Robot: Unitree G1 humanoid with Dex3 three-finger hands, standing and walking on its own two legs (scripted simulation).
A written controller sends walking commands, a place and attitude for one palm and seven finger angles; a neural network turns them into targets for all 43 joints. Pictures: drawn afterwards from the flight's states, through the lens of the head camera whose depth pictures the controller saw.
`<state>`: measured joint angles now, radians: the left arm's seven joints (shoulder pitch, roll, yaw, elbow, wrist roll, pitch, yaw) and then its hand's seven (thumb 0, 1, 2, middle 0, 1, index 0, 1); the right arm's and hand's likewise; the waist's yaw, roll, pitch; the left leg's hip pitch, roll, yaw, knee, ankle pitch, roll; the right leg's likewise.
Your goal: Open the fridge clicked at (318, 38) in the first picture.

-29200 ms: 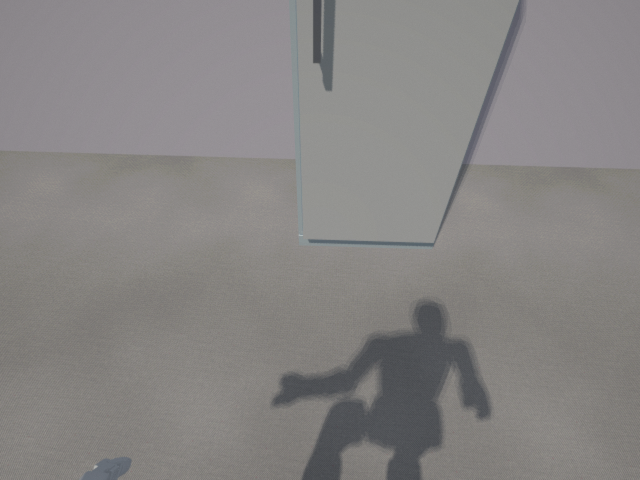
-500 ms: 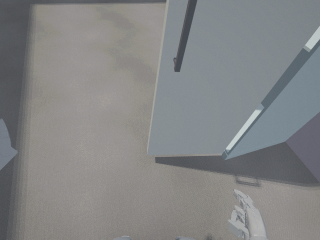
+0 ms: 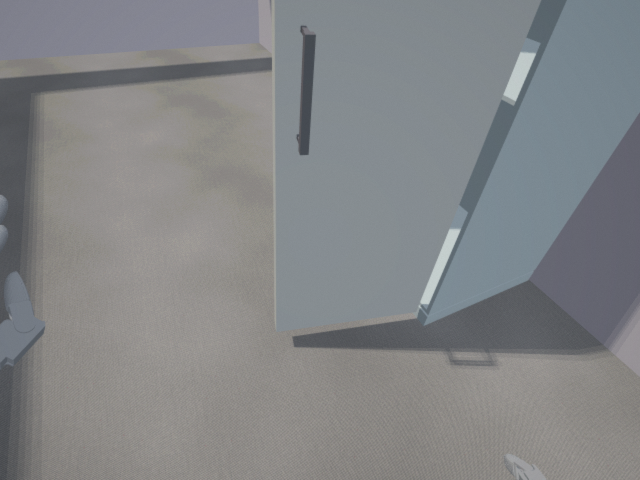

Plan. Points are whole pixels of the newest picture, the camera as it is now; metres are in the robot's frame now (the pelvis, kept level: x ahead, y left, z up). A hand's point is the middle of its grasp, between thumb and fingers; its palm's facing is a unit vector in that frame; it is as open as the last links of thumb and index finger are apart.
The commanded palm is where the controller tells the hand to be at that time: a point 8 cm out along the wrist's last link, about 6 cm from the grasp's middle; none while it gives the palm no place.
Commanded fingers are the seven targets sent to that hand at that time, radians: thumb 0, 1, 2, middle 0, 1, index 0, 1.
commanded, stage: stop stepping back and stand still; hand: left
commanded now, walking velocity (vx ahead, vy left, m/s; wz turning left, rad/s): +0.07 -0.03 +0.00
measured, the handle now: (304, 94) +0.75 +0.08 +0.18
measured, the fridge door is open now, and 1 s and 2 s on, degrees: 75 75 75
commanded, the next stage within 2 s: let the arm hang, fingers relaxed in 0.42 s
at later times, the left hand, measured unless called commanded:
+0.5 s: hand (15, 358) +0.18 +0.28 +0.16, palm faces +0.54 -0.77 -0.34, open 7.4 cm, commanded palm none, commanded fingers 0.00 0.90 0.90 -0.20 -0.30 -0.20 -0.30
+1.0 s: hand out of the picture -0.07 +0.20 -0.17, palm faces +0.04 -0.98 -0.21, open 7.1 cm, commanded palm none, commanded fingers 0.00 0.90 0.90 -0.20 -0.30 -0.20 -0.30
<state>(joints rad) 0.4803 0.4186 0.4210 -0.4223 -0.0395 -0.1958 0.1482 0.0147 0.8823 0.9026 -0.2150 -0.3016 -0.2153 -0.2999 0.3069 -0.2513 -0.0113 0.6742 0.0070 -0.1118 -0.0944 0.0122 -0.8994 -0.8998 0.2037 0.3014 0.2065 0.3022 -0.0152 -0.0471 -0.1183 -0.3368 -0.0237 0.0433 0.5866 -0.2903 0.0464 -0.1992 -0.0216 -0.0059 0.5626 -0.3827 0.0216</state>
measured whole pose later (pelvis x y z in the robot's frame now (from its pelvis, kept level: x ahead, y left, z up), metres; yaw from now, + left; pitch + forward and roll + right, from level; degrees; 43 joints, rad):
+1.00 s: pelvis -0.04 +0.00 +0.01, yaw +3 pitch -1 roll -2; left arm 0.34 0.23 0.01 1.03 0.01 0.04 0.01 -0.01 0.95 0.90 -0.21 -0.30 -0.21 -0.30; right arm 0.27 -0.21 0.00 1.02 -0.03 0.05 -0.02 0.01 -0.90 -0.90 0.20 0.30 0.20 0.30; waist -0.01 -0.01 0.06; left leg -0.32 0.01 0.00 0.51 -0.18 0.02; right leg -0.15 -0.01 -0.05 0.46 -0.29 0.01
